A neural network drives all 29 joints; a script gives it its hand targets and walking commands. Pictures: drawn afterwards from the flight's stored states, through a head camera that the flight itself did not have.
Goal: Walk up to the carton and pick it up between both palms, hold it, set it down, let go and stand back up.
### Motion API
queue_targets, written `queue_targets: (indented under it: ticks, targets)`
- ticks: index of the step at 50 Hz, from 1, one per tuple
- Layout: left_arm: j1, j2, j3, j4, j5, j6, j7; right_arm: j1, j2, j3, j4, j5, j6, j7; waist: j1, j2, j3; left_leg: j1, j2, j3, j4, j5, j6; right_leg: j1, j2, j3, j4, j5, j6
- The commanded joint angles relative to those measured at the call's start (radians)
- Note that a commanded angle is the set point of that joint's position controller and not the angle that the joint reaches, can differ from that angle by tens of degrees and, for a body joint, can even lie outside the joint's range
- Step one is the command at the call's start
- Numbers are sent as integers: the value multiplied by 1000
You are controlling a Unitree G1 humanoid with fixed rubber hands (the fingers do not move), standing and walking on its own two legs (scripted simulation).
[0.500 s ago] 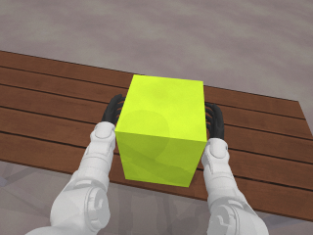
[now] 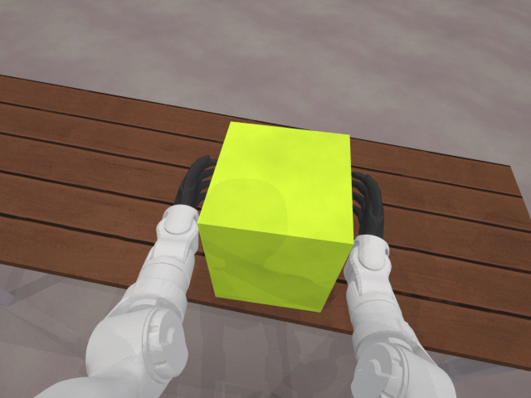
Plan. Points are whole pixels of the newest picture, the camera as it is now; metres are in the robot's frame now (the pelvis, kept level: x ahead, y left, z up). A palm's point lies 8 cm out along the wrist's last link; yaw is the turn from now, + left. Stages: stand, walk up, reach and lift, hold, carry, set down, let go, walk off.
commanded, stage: set down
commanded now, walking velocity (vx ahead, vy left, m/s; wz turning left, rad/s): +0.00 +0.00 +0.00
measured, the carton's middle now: (277, 221) +0.41 -0.03 -0.01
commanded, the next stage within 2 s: none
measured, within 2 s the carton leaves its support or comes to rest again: rests again in 0.04 s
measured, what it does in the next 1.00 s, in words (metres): stands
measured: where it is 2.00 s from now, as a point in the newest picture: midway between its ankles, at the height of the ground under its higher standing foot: outside the picture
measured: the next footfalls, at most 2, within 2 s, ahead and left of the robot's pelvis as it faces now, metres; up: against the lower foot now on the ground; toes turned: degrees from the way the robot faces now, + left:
none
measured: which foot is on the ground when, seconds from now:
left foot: down 0.00-1.00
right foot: down 0.00-1.00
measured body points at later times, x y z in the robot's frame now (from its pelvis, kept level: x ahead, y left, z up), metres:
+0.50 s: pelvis +0.00 +0.00 +0.00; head +0.08 +0.02 +0.44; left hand +0.43 +0.12 +0.03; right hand +0.38 -0.17 +0.03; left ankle -0.01 +0.10 -0.75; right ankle -0.01 -0.13 -0.75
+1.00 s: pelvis +0.00 +0.00 +0.00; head +0.08 +0.02 +0.44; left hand +0.43 +0.12 +0.03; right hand +0.38 -0.17 +0.03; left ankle -0.01 +0.10 -0.75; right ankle -0.01 -0.12 -0.75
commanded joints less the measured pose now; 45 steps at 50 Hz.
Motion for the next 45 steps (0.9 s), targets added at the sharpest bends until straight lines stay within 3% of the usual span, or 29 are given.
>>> queue_targets:
  ticks: [1,6,17,29,34,37,42,45]
  targets:
    - [-521,-520,-234,-43,38,-60,-79,-497,504,267,39,-95,-28,131,0,77,-456,120,2,36,-3,253,-56,238,31,-38,58,251,-7]
    - [-478,-509,-190,-17,69,-74,-82,-481,517,261,48,-121,-45,132,14,48,-449,91,-2,37,6,296,-44,269,31,-32,72,320,0]
    - [-418,-478,-153,9,87,-87,-103,-430,527,274,63,-135,-64,118,15,4,-390,-24,-13,45,-30,198,-8,365,8,-9,99,411,26]
    - [-367,-487,-148,-13,121,-68,-91,-385,489,230,94,-145,-79,121,24,59,-355,76,2,39,3,271,-33,218,32,-34,63,272,-3]
    - [-364,-484,-139,-25,127,-61,-92,-382,475,197,94,-161,-70,126,16,51,-344,88,3,36,3,238,-31,174,34,-43,51,207,-4]
    - [-371,-461,-107,-22,140,-66,-91,-384,481,190,94,-168,-64,132,32,42,-330,55,-2,41,-11,188,-18,182,25,-32,53,176,1]
    - [-356,-472,-112,-32,152,-62,-92,-371,477,178,94,-174,-70,132,21,61,-350,63,-2,38,6,232,-28,175,29,-39,64,227,0]
    - [-347,-469,-104,-24,152,-67,-94,-371,480,174,99,-180,-75,133,12,42,-331,53,-4,37,7,228,-26,186,28,-35,66,239,5]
